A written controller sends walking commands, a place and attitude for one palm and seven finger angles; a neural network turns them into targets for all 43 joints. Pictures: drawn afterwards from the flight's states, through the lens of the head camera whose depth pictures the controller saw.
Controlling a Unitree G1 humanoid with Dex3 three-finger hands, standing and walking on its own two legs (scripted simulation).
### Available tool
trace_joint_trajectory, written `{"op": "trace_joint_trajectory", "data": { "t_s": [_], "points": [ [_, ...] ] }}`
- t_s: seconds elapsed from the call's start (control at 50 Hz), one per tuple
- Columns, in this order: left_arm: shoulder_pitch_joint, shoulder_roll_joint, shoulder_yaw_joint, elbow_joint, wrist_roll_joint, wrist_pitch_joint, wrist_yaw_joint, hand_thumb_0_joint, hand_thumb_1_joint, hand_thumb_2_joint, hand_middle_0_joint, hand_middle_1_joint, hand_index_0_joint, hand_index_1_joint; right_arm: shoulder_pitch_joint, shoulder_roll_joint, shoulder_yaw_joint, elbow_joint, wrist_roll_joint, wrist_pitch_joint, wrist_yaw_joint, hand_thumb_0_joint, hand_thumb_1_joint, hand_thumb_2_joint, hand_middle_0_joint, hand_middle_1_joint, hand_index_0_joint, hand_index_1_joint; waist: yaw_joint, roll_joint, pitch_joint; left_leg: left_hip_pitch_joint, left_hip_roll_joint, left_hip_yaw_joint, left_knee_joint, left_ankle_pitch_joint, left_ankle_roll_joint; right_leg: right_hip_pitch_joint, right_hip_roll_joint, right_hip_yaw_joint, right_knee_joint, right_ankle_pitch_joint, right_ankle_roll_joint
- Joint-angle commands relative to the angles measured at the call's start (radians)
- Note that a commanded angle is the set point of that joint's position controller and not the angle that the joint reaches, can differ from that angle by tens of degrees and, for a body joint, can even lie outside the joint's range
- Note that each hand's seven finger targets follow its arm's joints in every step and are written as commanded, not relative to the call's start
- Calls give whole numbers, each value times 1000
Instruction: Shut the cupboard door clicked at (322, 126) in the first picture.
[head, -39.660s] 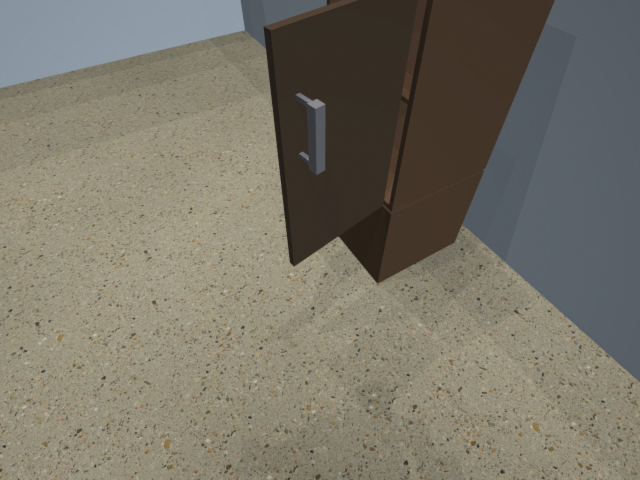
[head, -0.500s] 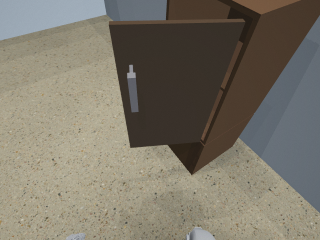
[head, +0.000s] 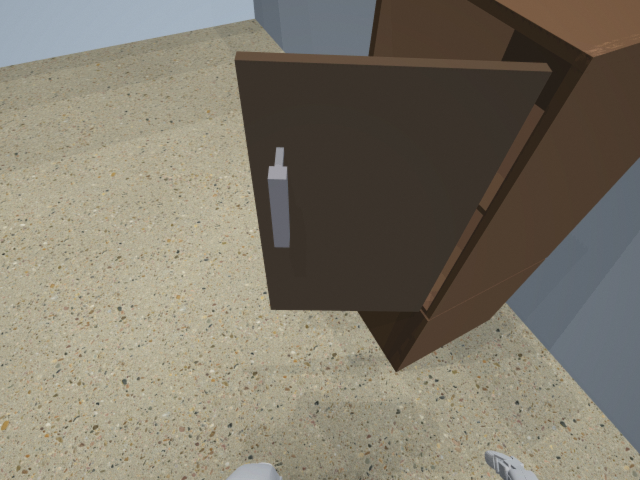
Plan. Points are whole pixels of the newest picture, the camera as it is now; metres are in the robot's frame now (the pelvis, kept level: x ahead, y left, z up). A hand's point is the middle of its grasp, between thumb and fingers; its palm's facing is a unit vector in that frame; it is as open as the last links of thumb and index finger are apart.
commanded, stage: come to a stop and stand still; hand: left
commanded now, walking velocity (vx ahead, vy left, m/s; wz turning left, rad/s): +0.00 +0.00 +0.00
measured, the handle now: (281, 199) +0.46 +0.10 +0.06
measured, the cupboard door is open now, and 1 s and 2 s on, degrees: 62 62 62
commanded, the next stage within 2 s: look again from close up in 0.86 s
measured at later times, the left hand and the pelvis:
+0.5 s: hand out of the picture -0.02 +0.22 -0.17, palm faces -0.02 -0.98 -0.20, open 7.4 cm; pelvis -0.04 +0.04 +0.01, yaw -2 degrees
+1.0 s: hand out of the picture -0.07 +0.17 -0.18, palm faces -0.02 -0.99 -0.13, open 7.4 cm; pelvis -0.05 +0.03 +0.01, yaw -1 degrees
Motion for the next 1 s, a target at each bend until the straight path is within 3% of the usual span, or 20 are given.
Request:
{"op": "trace_joint_trajectory", "data": {
  "t_s": [0.0, 0.02, 0.04, 0.06, 0.08, 0.12, 0.14, 0.26, 0.32, 0.34, 0.38, 0.4, 0.44, 0.46, 0.64, 0.8, 0.92, 0.94, 0.96, 0.98],
  "points": [
    [78, 131, 29, -59, -12, 9, 2, 0, 900, 900, -200, -300, -200, -300, 192, -157, -18, -11, -5, -31, -2, 0, -900, -900, 200, 300, 200, 300, -38, 75, -216, 338, 191, -152, -377, 465, 72, -54, -51, 82, 102, 73, -49],
    [84, 84, 12, -73, -13, 19, 1, 0, 900, 900, -200, -300, -200, -300, 170, -219, -29, -33, -10, -27, -4, 0, -900, -900, 200, 300, 200, 300, -39, 290, -168, 233, 359, -281, -423, 673, 170, -71, 36, 20, 235, -322, 3],
    [58, 96, 11, -75, -11, 31, 4, 0, 900, 900, -200, -300, -200, -300, 138, -210, -21, -42, -18, -24, -17, 0, -900, -900, 200, 300, 200, 300, -49, 225, -126, 154, 364, -268, -440, 707, 231, -74, 65, 92, 372, -395, -2],
    [52, 93, 14, -65, -11, 39, 5, 0, 900, 900, -200, -300, -200, -300, 114, -201, -16, -42, -19, -29, -31, 0, -900, -900, 200, 300, 200, 300, -37, 271, -125, 161, 329, -249, -430, 745, 230, -94, 73, 141, 459, -375, -5],
    [59, 107, 19, -49, -14, 43, 2, 0, 900, 900, -200, -300, -200, -300, 89, -178, -7, -45, -16, -28, -38, 0, -900, -900, 200, 300, 200, 300, -25, 262, -102, 152, 300, -204, -424, 725, 226, -106, 73, 170, 512, -328, -4],
    [90, 105, 17, -24, -14, 36, -5, 0, 900, 900, -200, -300, -200, -300, 64, -139, 9, -47, -11, -35, -40, 0, -900, -900, 200, 300, 200, 300, -1, 163, -91, 168, 261, -155, -415, 665, 229, -100, 76, 155, 522, -274, -3],
    [101, 98, 14, -15, -15, 34, -7, 0, 900, 900, -200, -300, -200, -300, 70, -134, 11, -39, -8, -39, -40, 0, -900, -900, 200, 300, 200, 300, 0, 155, -111, 205, 248, -142, -426, 639, 223, -98, 77, 152, 498, -253, 3],
    [87, 67, -10, 6, -16, 29, -9, 0, 900, 900, -200, -300, -200, -300, 163, -118, 8, 38, -3, -44, -42, 0, -900, -900, 200, 300, 200, 300, -38, 148, -119, 268, 259, -205, -490, 428, 225, -1, 67, 116, 198, -249, -4],
    [143, 62, -14, 46, -16, 19, -5, 0, 900, 900, -200, -300, -200, -300, 180, -98, 8, 76, 6, -48, -39, 0, -900, -900, 200, 300, 200, 300, -20, 108, -117, 210, 228, -201, -482, 343, 191, 135, 72, 111, -17, -105, -20],
    [177, 55, -17, 65, -15, 12, -2, 0, 900, 900, -200, -300, -200, -300, 174, -86, 10, 81, 10, -51, -38, 0, -900, -900, 200, 300, 200, 300, -5, 68, -123, 193, 193, -181, -465, 294, 158, 182, 64, 125, -134, -17, -26],
    [171, 76, -23, 82, -14, -1, 2, 0, 900, 900, -200, -300, -200, -300, 188, -50, 17, 95, 16, -51, -28, 0, -900, -900, 200, 300, 200, 300, -33, 35, -53, 141, 111, -137, -490, 118, 82, 160, -12, 210, -200, -33, -70],
    [168, 86, -26, 81, -14, -3, 1, 0, 900, 900, -200, -300, -200, -300, 194, -49, 18, 103, 14, -50, -23, 0, -900, -900, 200, 300, 200, 300, -38, 74, -45, 181, 90, -130, -502, 99, 66, 101, -24, 217, -200, -73, -78],
    [153, 64, -31, 95, -15, -15, -1, 0, 900, 900, -200, -300, -200, -300, 214, -49, 20, 126, 7, -50, -23, 0, -900, -900, 200, 300, 200, 300, -45, -69, -50, 234, 85, -94, -463, 183, 70, 67, -5, 215, -206, -37, -70],
    [147, 59, -35, 97, -18, -20, 0, 0, 900, 900, -200, -300, -200, -300, 234, -50, 22, 140, 8, -54, -23, 0, -900, -900, 200, 300, 200, 300, -51, -100, -59, 254, 88, -83, -454, 217, 72, 66, -13, 215, -215, -28, -67],
    [194, 22, -38, 123, -22, -14, 5, 0, 900, 900, -200, -300, -200, -300, 303, -14, 36, 202, 5, -50, -30, 0, -900, -900, 200, 300, 200, 300, -42, -3, 45, 189, 86, -80, -487, 120, 72, 35, 3, 218, -236, -126, -65],
    [229, -6, -39, 138, -23, -16, 7, 0, 900, 900, -200, -300, -200, -300, 345, 6, 36, 214, 3, -54, -38, 0, -900, -900, 200, 300, 200, 300, -40, 34, 30, 186, 95, -93, -490, 106, 75, 39, 15, 208, -214, -96, -67],
    [248, -22, -42, 147, -22, -21, 10, 0, 900, 900, -200, -300, -200, -300, 346, 13, 35, 210, 6, -56, -40, 0, -900, -900, 200, 300, 200, 300, -41, 9, 21, 200, 99, -89, -468, 154, 80, 46, 15, 206, -219, -63, -67],
    [266, 11, -57, 134, 5, -61, 39, 0, 900, 900, -200, -300, -200, -300, 230, -22, 49, 136, 1, -79, -19, 0, -900, -900, 200, 300, 200, 300, -13, 134, 61, 130, 98, -48, -271, 303, 54, 6, -15, 204, -204, 89, -76],
    [235, 55, -43, 86, -10, -62, 32, 0, 900, 900, -200, -300, -200, -300, 280, 21, 45, 112, -2, -71, -12, 0, -900, -900, 200, 300, 200, 300, -65, 128, 0, 143, 75, -56, -285, 118, 61, -17, -28, 224, -197, -145, -98],
    [209, 44, -45, 74, -13, -60, 25, 0, 900, 900, -200, -300, -200, -300, 307, 4, 41, 113, -7, -63, -12, 0, -900, -900, 200, 300, 200, 300, -76, 101, -4, 109, 72, -69, -285, 57, 72, -27, 1, 216, -166, -240, -102]
  ]
}}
